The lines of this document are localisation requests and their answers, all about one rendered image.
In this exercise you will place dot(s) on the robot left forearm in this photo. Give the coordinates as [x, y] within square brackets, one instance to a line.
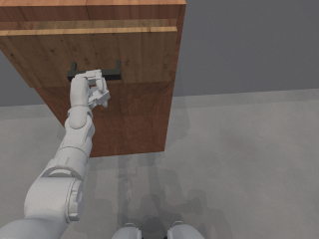
[74, 151]

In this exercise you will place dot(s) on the right robot shin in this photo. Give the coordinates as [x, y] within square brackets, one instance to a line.
[177, 223]

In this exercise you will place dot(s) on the robot left hand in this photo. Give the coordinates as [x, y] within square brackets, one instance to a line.
[81, 95]

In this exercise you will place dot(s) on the robot left upper arm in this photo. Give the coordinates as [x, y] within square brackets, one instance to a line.
[52, 204]

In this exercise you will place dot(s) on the robot right thigh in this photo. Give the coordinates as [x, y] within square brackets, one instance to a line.
[183, 231]

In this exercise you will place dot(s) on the drawer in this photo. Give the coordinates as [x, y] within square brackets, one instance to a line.
[43, 56]

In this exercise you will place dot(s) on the cabinet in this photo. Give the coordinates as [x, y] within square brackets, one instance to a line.
[137, 114]

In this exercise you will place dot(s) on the handle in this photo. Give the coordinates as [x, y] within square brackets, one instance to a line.
[108, 74]

